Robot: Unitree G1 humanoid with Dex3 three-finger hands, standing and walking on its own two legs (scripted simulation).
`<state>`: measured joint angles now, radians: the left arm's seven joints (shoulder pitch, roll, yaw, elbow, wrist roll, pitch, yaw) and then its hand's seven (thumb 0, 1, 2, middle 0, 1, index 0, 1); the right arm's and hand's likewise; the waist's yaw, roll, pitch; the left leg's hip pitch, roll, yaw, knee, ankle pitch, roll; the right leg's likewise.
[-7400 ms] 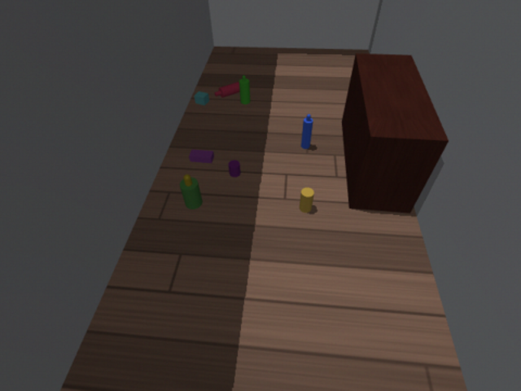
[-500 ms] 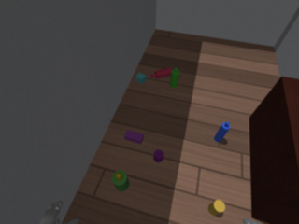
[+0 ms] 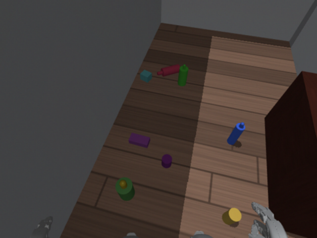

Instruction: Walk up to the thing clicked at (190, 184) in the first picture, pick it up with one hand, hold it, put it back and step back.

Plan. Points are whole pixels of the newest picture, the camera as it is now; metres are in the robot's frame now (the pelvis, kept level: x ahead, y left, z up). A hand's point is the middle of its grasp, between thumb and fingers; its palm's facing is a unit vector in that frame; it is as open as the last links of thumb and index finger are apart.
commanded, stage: go down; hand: left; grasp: from the side
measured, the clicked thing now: (125, 187) +0.43 +0.19 -0.61
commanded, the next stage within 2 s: none
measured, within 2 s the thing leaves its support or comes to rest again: neither
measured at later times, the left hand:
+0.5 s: hand (59, 236) +0.18 +0.30 -0.18, palm faces +0.13 -0.95 -0.28, open 17.5 cm
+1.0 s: hand (63, 205) +0.27 +0.35 -0.26, palm faces +0.15 -0.97 -0.20, open 17.2 cm
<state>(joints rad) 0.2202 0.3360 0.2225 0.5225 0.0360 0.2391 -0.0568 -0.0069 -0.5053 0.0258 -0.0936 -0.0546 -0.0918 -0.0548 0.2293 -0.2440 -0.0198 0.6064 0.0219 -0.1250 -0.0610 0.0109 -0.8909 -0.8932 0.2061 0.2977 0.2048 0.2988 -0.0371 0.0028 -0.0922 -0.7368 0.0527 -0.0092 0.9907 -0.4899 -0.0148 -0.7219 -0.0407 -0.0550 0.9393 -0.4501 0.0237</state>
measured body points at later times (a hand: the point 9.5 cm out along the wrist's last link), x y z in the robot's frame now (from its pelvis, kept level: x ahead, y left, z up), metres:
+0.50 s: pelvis -0.03 +0.00 -0.07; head +0.10 +0.02 +0.36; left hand +0.17 +0.35 -0.16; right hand +0.15 -0.26 -0.16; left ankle +0.00 +0.12 -0.68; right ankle +0.00 -0.14 -0.68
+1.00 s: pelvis -0.07 +0.00 -0.21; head +0.12 +0.03 +0.20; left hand +0.26 +0.40 -0.24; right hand +0.08 -0.28 -0.32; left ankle -0.01 +0.12 -0.68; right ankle +0.00 -0.14 -0.68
